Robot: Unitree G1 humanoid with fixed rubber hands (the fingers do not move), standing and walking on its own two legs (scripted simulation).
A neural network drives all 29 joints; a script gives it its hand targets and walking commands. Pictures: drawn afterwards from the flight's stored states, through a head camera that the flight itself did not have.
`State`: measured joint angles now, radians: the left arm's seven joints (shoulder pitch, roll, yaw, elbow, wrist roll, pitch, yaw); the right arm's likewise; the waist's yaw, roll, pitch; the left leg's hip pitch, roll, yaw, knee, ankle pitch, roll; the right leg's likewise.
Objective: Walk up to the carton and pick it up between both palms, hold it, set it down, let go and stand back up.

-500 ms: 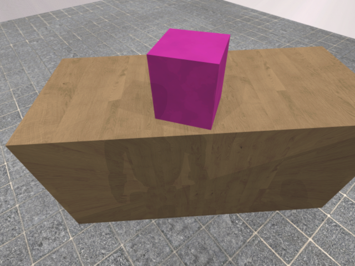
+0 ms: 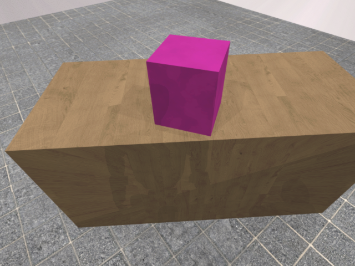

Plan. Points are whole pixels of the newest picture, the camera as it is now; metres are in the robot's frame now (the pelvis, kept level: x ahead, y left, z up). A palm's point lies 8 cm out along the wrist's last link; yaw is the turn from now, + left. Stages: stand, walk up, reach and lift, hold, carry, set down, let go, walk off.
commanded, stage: stand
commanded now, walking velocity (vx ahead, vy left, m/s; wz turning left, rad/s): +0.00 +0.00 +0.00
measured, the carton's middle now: (190, 85) +0.69 -0.04 +0.05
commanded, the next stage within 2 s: walk up in 1.50 s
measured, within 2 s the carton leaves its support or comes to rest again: neither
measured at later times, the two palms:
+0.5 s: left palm out of the picture +0.00 +0.20 -0.14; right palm out of the picture -0.01 -0.21 -0.15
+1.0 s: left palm out of the picture -0.01 +0.18 -0.14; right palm out of the picture -0.02 -0.21 -0.15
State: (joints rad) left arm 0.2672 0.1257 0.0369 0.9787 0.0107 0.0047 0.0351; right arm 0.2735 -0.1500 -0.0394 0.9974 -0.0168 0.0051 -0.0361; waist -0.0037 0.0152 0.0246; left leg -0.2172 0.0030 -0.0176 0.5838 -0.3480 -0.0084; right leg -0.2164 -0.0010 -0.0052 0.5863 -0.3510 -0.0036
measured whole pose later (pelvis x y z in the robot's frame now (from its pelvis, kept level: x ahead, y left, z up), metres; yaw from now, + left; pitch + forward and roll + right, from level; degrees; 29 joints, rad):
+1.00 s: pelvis +0.01 -0.02 +0.01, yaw +0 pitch -3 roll +0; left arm 0.29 0.08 0.01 1.16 0.01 -0.01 0.05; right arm 0.28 -0.10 -0.01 1.20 -0.01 0.01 -0.05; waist 0.00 0.02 0.06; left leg -0.11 0.03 -0.03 0.47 -0.31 -0.04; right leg -0.11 0.03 -0.01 0.48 -0.31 -0.03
